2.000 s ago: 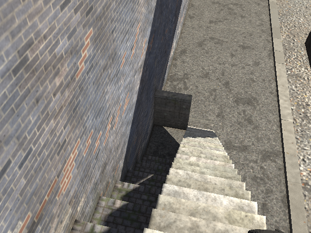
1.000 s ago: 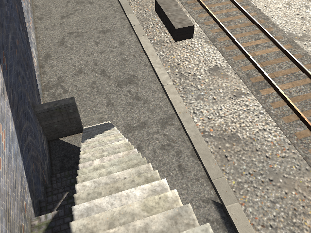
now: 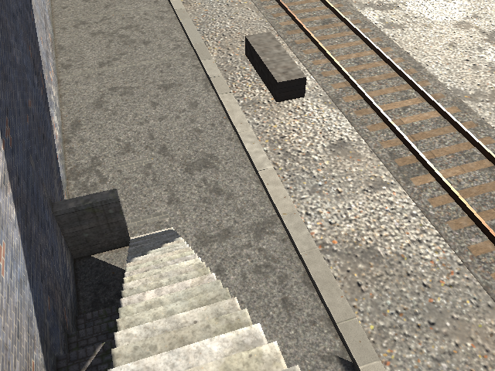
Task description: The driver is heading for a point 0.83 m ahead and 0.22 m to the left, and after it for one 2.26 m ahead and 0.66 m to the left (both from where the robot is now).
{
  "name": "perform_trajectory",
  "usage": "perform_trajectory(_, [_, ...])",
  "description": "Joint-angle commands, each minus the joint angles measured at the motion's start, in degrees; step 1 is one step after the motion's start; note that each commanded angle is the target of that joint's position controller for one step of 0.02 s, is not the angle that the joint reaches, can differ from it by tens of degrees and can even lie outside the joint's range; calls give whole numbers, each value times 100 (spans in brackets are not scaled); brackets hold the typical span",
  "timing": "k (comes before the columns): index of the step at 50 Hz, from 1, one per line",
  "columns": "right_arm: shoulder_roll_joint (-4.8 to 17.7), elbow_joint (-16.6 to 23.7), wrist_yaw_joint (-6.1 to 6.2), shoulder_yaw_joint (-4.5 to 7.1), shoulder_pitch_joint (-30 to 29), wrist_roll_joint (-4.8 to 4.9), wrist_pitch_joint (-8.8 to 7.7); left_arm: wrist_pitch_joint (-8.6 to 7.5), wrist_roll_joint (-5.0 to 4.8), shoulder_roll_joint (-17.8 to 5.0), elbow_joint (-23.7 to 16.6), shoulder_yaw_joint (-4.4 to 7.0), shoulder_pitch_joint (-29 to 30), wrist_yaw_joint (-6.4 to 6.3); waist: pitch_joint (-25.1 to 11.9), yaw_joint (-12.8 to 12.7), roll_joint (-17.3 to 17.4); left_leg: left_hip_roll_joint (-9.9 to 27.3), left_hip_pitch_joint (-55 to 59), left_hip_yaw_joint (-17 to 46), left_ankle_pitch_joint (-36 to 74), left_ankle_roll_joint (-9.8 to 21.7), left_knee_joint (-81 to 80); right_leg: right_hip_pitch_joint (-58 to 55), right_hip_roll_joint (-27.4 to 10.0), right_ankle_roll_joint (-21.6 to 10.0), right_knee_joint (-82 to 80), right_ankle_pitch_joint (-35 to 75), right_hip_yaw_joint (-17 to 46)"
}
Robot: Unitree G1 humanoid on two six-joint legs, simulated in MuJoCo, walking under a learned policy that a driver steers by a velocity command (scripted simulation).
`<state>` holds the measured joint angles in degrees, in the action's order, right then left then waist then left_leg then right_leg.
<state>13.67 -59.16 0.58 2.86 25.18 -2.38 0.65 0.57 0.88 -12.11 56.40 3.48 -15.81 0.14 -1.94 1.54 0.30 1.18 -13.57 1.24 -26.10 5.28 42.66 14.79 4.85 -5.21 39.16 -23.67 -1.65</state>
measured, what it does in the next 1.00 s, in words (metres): goes down: left foot 0.21 m lower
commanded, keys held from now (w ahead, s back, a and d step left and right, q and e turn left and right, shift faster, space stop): w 1.00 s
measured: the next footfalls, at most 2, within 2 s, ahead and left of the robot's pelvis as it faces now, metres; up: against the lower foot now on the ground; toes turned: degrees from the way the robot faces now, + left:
left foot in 0.44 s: +0.18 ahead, +0.15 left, -0.21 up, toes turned +5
right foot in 1.06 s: +0.48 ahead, -0.08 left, -0.43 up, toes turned -2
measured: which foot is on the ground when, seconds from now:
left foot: down 0.00-0.00, up 0.02-0.42, down 0.44-1.00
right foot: down 0.00-0.44, up 0.46-1.00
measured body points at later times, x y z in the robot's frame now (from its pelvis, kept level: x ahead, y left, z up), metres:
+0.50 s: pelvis +0.14 +0.07 -0.20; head +0.12 +0.09 +0.25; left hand +0.10 +0.32 -0.36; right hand +0.17 -0.19 -0.33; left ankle +0.14 +0.15 -0.93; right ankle +0.05 -0.08 -0.63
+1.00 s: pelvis +0.33 +0.06 -0.32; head +0.32 +0.05 +0.12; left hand +0.50 +0.27 -0.45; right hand +0.22 -0.15 -0.48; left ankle +0.15 +0.15 -0.92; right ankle +0.47 -0.08 -1.06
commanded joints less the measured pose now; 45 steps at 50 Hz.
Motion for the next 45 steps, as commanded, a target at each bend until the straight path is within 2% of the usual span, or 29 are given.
perform_trajectory(1, [574,315,34,74,-355,-57,-74,-188,-28,-994,121,209,-907,-3,721,-518,-681,-128,-1686,-495,162,-21,1150,-550,-1646,-843,-1204,1763,2294])
perform_trajectory(6, [613,417,46,83,-692,30,6,-366,20,-745,284,107,-859,-16,413,-325,-601,-1,-2293,-77,439,-101,2123,-656,-1738,-918,-215,4025,2185])
perform_trajectory(7, [135,27,-54,9,-54,695,-15,-114,-695,-93,597,108,-1470,43,320,-419,-260,-49,-2599,-156,-385,-68,2936,-816,-1601,-1108,207,4241,2509])
perform_trajectory(10, [378,283,-215,3,-743,734,48,156,-449,-526,508,184,-1326,162,609,-328,-47,246,-3615,181,694,136,2650,-267,-1585,-995,706,2082,2427])
perform_trajectory(11, [620,574,-135,7,-1664,-249,-104,-316,381,-630,395,50,-1194,-10,553,-582,-266,-7,-3332,527,2681,-44,1786,-310,-1503,-409,787,931,1887])
perform_trajectory(12, [465,580,-90,-6,-2018,-300,-134,-396,364,-467,567,-44,-1384,-84,524,-746,-673,-85,-3293,511,2754,-130,1822,4,-1284,-339,838,293,1984])
perform_trajectory(13, [465,353,-116,63,-1541,702,-85,-124,-446,276,778,-129,-1521,-45,532,-581,-803,150,-3801,720,1838,23,2148,-112,-1228,-567,1267,1097,2500])
perform_trajectory(14, [853,564,-205,194,-1465,886,25,-100,-473,296,431,-275,-893,-60,686,-197,-235,63,-2831,344,3516,11,713,993,-1219,-358,1174,1240,1787])
perform_trajectory(15, [552,556,-347,129,-1485,722,45,-60,-544,-46,384,-222,-919,-54,484,-293,-246,-68,-976,-187,4439,44,32,1892,-1065,-361,930,786,1360])
perform_trajectory(16, [-14,665,-358,-177,-1694,-14,-82,-254,249,-548,340,-200,-622,-182,542,-193,-447,-309,140,-627,5361,-219,138,2963,-974,-236,1017,-710,1003])
perform_trajectory(18, [297,110,-210,-13,-780,-96,47,-347,249,-835,317,-117,-619,-284,417,84,-352,-291,1036,-540,5193,-305,944,3189,-1238,-368,2083,-479,1170])
perform_trajectory(20, [742,126,-68,123,-13,196,135,-243,232,-825,196,-86,-177,-252,464,597,-669,115,973,-629,3818,-219,-1018,2203,-949,-392,3410,1507,549])
perform_trajectory(21, [871,-109,-85,194,804,135,65,-184,179,-789,394,-47,-402,-292,382,772,-649,243,2050,-851,4087,-119,-1530,2553,-701,-411,5025,2901,523])
perform_trajectory(22, [872,-16,-133,259,854,249,-9,-76,217,-739,397,59,-278,-384,567,1093,219,1115,1860,488,3622,442,-3163,2544,27,-401,7612,535,533])
perform_trajectory(23, [758,-97,-257,-10,784,180,-93,-93,107,-62,159,-52,-198,-327,614,709,1274,1155,2225,82,7345,-43,-622,4283,820,-331,9381,-2819,469])
perform_trajectory(24, [847,-144,-361,-127,540,70,-163,-170,-126,193,-174,-141,-1041,-334,278,-393,1532,1614,2362,678,8896,-63,255,4998,414,-438,8843,-2085,512])
perform_trajectory(26, [674,-154,-368,-96,1034,183,-264,-74,-96,-209,224,-73,-957,-482,181,-130,981,1754,1573,1257,4535,249,-721,5379,143,-397,8256,-1083,769])
perform_trajectory(27, [1068,-169,-244,-6,1003,175,-351,-24,111,-267,1,-107,-473,-428,293,-42,1628,2289,1118,2484,2647,656,-1450,5745,-5,-192,7932,-1024,788])
perform_trajectory(28, [568,-170,-172,-161,697,70,-463,-1,301,-426,-171,-35,339,-364,1119,-58,576,1995,227,2297,995,328,-1506,6086,-142,46,6411,594,1533])
perform_trajectory(30, [-70,-86,-5,-453,113,126,-507,88,232,-141,-347,-142,696,-209,1724,-443,244,1617,-1671,1598,1163,64,-1661,4981,-46,613,4228,2050,1348])
perform_trajectory(31, [97,-37,38,-451,-32,192,-548,147,306,51,-306,-207,691,-125,1514,-484,244,1506,-2238,1457,1175,45,-1793,3767,-90,660,3659,2657,1035])
perform_trajectory(32, [44,-421,-150,-328,596,798,-540,415,-1214,-528,375,141,-950,-175,1371,-808,389,1302,-2879,1626,2314,114,-2259,2515,-179,480,3722,2258,764])
perform_trajectory(33, [174,-599,-202,-269,614,1027,-535,464,-1366,-373,490,114,-1117,-215,1452,-844,1058,1350,-1947,1731,2461,160,-1964,3132,-329,365,3716,2354,1240])
perform_trajectory(35, [59,-607,-218,-219,894,763,-408,505,-1051,-782,28,273,290,-253,1716,-285,486,1408,-587,1969,1660,361,-1793,4722,-224,77,2414,2441,1518])
perform_trajectory(36, [365,-459,100,-230,620,52,-504,225,553,-216,-306,-28,1135,-97,1428,-172,-172,1136,-559,1164,267,148,-902,4021,-365,250,1837,4994,1429])
perform_trajectory(37, [372,-377,207,-168,451,17,-533,112,568,36,-298,-57,1243,25,1122,-162,-627,1009,-1070,1031,-704,82,-902,3381,-193,254,1644,5571,1145])
perform_trajectory(41, [-22,-189,250,-300,580,152,-450,29,126,75,-694,-92,1944,106,1230,311,72,1035,-607,999,-582,305,-491,3273,-392,363,658,5258,995])
perform_trajectory(44, [-219,-356,197,-320,1129,-163,-251,-131,24,-17,-1064,-95,2479,224,1394,984,233,806,204,1013,49,517,-17,3051,-865,267,-1043,5050,806])
perform_trajectory(45, [-556,-282,231,-375,565,705,-219,-28,-921,-443,-811,283,1143,432,1096,392,1760,545,357,1630,1238,673,-129,2548,-1206,-190,-2313,3812,1578])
